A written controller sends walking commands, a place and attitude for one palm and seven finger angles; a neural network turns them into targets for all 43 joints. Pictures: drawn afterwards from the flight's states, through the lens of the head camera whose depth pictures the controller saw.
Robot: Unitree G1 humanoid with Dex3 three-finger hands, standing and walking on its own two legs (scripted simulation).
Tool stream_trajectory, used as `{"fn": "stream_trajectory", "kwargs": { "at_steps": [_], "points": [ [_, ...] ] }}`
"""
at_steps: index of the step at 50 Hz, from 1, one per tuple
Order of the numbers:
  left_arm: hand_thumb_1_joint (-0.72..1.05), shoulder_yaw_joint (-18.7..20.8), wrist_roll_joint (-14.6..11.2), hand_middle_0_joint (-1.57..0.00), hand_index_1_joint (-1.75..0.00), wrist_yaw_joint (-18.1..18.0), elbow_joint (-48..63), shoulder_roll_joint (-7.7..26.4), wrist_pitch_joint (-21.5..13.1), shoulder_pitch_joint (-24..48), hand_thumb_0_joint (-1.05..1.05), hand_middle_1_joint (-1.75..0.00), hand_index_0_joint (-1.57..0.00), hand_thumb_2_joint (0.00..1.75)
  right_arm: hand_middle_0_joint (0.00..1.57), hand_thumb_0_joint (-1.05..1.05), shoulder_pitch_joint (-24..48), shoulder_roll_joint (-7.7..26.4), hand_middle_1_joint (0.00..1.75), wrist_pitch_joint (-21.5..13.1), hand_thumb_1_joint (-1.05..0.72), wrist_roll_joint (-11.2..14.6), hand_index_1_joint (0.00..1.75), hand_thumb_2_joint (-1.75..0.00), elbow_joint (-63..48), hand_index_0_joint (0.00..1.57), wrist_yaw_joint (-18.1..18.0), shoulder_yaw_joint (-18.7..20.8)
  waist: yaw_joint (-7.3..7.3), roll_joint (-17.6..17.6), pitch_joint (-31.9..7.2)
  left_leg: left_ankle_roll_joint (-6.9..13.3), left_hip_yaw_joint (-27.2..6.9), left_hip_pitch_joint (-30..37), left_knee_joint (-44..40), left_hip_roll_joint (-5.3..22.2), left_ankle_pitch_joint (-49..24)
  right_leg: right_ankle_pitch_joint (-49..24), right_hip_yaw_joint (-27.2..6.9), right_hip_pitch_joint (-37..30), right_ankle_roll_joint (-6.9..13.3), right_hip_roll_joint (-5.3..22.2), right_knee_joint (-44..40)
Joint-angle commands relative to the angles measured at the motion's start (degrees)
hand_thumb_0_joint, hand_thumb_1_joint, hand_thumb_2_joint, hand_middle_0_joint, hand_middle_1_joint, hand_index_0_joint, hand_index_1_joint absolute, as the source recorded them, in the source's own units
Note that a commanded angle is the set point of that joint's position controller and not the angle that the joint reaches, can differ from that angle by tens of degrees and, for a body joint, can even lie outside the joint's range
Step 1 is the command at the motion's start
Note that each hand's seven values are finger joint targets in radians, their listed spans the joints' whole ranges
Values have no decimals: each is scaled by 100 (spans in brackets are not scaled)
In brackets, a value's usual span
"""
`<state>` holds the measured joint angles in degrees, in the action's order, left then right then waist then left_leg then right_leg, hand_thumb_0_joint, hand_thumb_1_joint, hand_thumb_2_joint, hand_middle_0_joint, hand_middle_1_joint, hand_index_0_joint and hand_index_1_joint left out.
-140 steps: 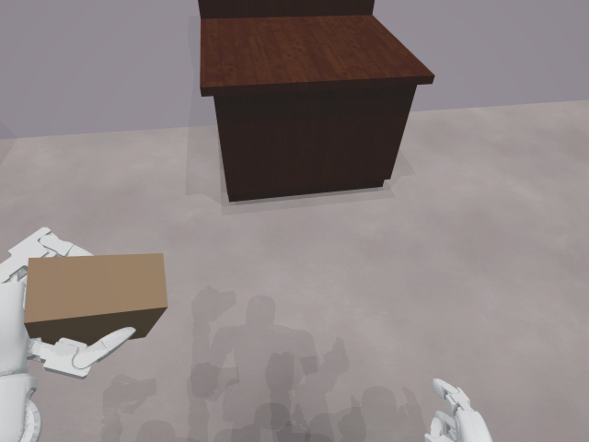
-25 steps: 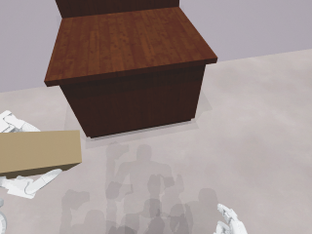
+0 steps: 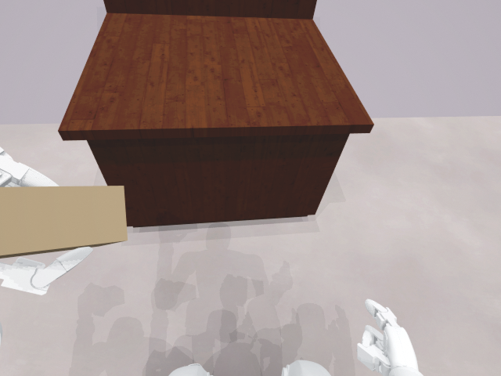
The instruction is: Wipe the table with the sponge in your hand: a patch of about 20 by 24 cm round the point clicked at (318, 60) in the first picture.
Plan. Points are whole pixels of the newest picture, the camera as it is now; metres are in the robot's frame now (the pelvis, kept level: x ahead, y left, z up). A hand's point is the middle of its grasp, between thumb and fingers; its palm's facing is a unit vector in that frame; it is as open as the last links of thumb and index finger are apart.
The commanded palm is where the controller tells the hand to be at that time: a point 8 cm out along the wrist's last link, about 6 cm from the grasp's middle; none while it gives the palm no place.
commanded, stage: walk to a spot facing it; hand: left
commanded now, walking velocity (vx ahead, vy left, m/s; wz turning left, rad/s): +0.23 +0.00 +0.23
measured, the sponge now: (72, 223) +0.24 +0.21 +0.18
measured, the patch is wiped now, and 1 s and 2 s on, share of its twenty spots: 0.00 0.00 0.00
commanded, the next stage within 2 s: turn to face it in 0.08 s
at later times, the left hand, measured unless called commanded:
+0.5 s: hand (131, 180) +0.30 +0.17 +0.19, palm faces +0.41 -0.83 -0.38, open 9.7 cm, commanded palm +0.24 +0.22 +0.19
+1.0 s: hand (203, 173) +0.32 +0.09 +0.19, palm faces +0.16 -0.85 -0.50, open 9.7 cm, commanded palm +0.28 +0.14 +0.19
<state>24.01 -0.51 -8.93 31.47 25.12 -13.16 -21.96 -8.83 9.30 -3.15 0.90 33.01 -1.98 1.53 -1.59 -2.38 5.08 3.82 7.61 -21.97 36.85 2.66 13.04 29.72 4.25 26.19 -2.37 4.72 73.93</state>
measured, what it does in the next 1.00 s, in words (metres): steps to the right: right foot, then left foot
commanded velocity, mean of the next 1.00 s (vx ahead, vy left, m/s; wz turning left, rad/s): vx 0.05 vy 0.01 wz -0.29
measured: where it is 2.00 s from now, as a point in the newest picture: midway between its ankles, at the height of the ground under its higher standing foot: outside the picture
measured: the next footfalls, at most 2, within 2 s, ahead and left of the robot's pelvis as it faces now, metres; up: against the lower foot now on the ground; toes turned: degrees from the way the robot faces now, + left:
right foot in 0.30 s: +0.11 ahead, -0.15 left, +0.00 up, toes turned -3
left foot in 0.62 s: +0.15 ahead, +0.05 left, +0.00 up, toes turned +2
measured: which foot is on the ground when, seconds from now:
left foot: down 0.00-0.32, up 0.34-0.60, down 0.62-1.00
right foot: up 0.00-0.28, down 0.30-0.66, up 0.68-0.98, down 1.00-1.00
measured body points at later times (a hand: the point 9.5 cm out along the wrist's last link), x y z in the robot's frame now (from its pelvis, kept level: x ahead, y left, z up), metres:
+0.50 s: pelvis +0.08 -0.06 +0.01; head +0.09 -0.07 +0.46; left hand +0.28 +0.21 +0.21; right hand +0.28 -0.29 -0.07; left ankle +0.07 +0.06 -0.69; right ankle +0.07 -0.15 -0.72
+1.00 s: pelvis +0.05 -0.09 +0.01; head +0.09 -0.11 +0.46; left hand +0.31 +0.13 +0.21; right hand +0.15 -0.32 -0.10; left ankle +0.11 +0.05 -0.72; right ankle +0.03 -0.19 -0.72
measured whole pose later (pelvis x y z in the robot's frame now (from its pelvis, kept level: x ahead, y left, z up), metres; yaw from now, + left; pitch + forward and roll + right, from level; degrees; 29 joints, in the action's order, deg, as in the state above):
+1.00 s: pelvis +0.05 -0.09 +0.01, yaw -14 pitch +0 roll +0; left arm 21.5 -1.2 -7.9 30.3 23.6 -10.9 -27.2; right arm -14.1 8.2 -5.2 0.4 32.2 -0.3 -1.9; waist 0.2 1.8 4.6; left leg -2.8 12.5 -17.2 33.4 10.5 14.6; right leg 18.8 6.6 16.0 -2.7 1.5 33.9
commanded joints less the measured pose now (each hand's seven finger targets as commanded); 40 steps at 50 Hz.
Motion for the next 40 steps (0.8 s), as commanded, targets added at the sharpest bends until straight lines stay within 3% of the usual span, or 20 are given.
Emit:
{"fn": "stream_trajectory", "kwargs": {
  "at_steps": [1, 4, 7, 9, 13, 14, 15, 16, 18, 21, 23, 28, 30, 31, 32, 33, 34, 35, 38, 40],
  "points": [
    [10, 590, -177, -120, -160, 7, 1803, 614, -440, -428, 0, -160, -120, 130, 20, 0, 108, 801, 30, -420, -90, 21, 30, -90, -719, 20, -7, 227, 201, 1601, -1175, 710, -1679, 655, -1940, 1296, -239, -705, -76, 340, -56, 207, -861],
    [10, 310, -188, -120, -160, 28, 1419, 294, -389, -456, 0, -160, -120, 130, 20, 0, 84, 801, 30, -536, -90, 8, 30, -90, -625, 20, -25, 163, 168, 1656, -960, 581, -1381, -4, -2348, 1199, 871, -965, 204, -409, -91, 91, -1846],
    [10, 216, -152, -120, -160, 1, 1057, 240, -318, -171, 0, -160, -120, 130, 20, 0, -11, 822, 30, -593, -90, -18, 30, -90, -557, 20, -133, 122, 133, 1498, -859, 599, -1587, 80, -2407, 1221, 1360, -725, 333, -614, -139, -71, -2558],
    [10, 153, -124, -120, -160, -20, 788, 230, -240, 84, 0, -160, -120, 130, 20, 0, -21, 821, 30, -600, -90, -33, 30, -90, -506, 20, -193, 94, 163, 1361, -832, 588, -1646, 287, -2251, 1224, 1359, -526, 420, -744, -146, -214, -3106],
    [10, -94, -20, -120, -160, -64, 497, 223, -106, 636, 0, -160, -120, 130, 20, 0, 68, 777, 30, -555, -90, -45, 30, -90, -435, 20, -261, -13, 221, 977, -1022, 198, -1128, 692, -1223, 1019, 678, -1088, 442, -1454, -39, -398, -4873],
    [10, -169, 34, -120, -160, -66, 516, 255, -102, 841, 0, -160, -120, 130, 20, 0, 18, 735, 30, -537, -90, -54, 30, -90, -418, 20, -255, -25, 152, 579, -1073, 2, -799, 635, -575, 782, 530, -1501, -16, -1644, 129, -92, -5323],
    [10, -196, 76, -120, -160, -93, 606, 443, -89, 1132, 0, -160, -120, 130, 20, 0, -42, 631, 30, -542, -90, -57, 30, -90, -437, 20, -259, -32, 47, -353, -1168, -212, -418, 311, 293, 339, 784, -2272, -1341, -1763, 548, 647, -5532],
    [10, -138, 31, -120, -160, -116, 687, 633, -54, 1308, 0, -160, -120, 130, 20, 0, 173, 607, 30, -575, -90, -94, 30, -90, -492, 20, -274, -116, 81, -942, -1053, -416, -270, -472, 1009, -100, 1524, -3544, -2392, -2119, 962, 1358, -5582],
    [10, -154, -18, -120, -160, -84, 539, 528, -53, 1340, 0, -160, -120, 130, 20, 0, 189, 774, 30, -636, -90, -107, 30, -90, -439, 20, -230, 3, 152, -1170, -954, -566, -648, -678, 1962, -65, 1575, -4347, -2513, -2027, 1224, 1465, -5514],
    [10, 256, -62, -120, -160, -105, 704, 701, -184, 693, 0, -160, -120, 130, 20, 0, 429, 616, 30, -467, -90, -134, 30, -90, -561, 20, -213, -92, 244, -484, -1016, -645, -467, -640, 1452, 8, 1537, -6417, -1641, -2352, 1210, 1166, -4903],
    [10, 476, -98, -120, -160, -100, 720, 743, -252, 159, 0, -160, -120, 130, 20, 0, 428, 573, 30, -330, -90, -144, 30, -90, -703, 20, -187, -110, 296, -453, -1142, -654, -273, -507, 843, -74, 1190, -6456, -1374, -2537, 1143, 942, -4816],
    [10, 674, -192, -120, -160, -120, 1040, 689, -278, -561, 0, -160, -120, 130, 20, 0, 292, 664, 30, -75, -90, -76, 30, -90, -1051, 20, -119, 21, 311, -275, -1586, -691, -180, 65, -482, -72, 322, -6095, -1629, -2662, 1031, 762, -4588],
    [10, 499, -217, -120, -160, -100, 1224, 554, -238, -514, 0, -160, -120, 130, 20, 0, 159, 773, 30, -9, -90, -23, 30, -90, -1091, 20, -116, 107, 147, 117, -1737, -651, -183, 1058, -1240, 135, -871, -5446, -1515, -2103, 730, 557, -4183],
    [10, 480, -220, -120, -160, -95, 1336, 606, -264, -367, 0, -160, -120, 130, 20, 0, 105, 837, 30, -13, -90, -9, 30, -90, -1103, 20, -128, 137, 135, 455, -1786, -494, -462, 1705, -1385, 574, -2046, -4559, -1313, -1546, 501, 222, -3878],
    [10, 479, -207, -120, -160, -85, 1375, 639, -302, -400, 0, -160, -120, 130, 20, 0, 53, 965, 30, -45, -90, -17, 30, -90, -1110, 20, -131, 202, 188, 1320, -1810, -108, -1294, 2466, -1321, 1440, -3790, -2174, -1011, -512, 217, -275, -3364],
    [10, 408, -172, -120, -160, -55, 1277, 631, -351, -428, 0, -160, -120, 130, 20, 0, -27, 965, 30, -79, -90, -30, 30, -90, -1126, 20, -80, 244, 272, 1826, -1710, 259, -1659, 2512, -1344, 2045, -4513, 85, -741, 41, 112, -475, -2597],
    [10, 412, -123, -120, -160, -27, 1138, 656, -371, -471, 0, -160, -120, 130, 20, 0, 76, 926, 30, -144, -90, -135, 30, -90, -1116, 20, -46, 181, 279, 2084, -1412, 429, -1880, 2171, -1607, 2281, -4144, 350, -590, 197, 70, -493, -1877],
    [10, 349, -90, -120, -160, 12, 1269, 633, -388, -269, 0, -160, -120, 130, 20, 0, 168, 897, 30, -213, -90, -162, 30, -90, -1070, 20, -18, 151, 291, 1930, -1179, 404, -1765, 1872, -1653, 2279, -3775, 244, -612, 203, 79, -374, -1653],
    [10, 5, -62, -120, -160, 20, 1422, 385, -258, 31, 0, -160, -120, 130, 20, 0, -15, 1047, 30, -296, -90, -77, 30, -90, -945, 20, 55, 218, 198, 1539, -1060, 215, -728, 1783, -1405, 1824, -3708, -628, -252, 78, 37, -335, -2074],
    [10, 107, -58, -120, -160, 13, 1459, 485, -173, 31, 0, -160, -120, 130, 20, 0, -10, 1050, 30, -370, -90, -53, 30, -90, -945, 20, 50, 208, 190, 1648, -1009, 77, -389, 1471, -1524, 1670, -3076, -791, 39, -228, -20, -392, -2366]
  ]
}}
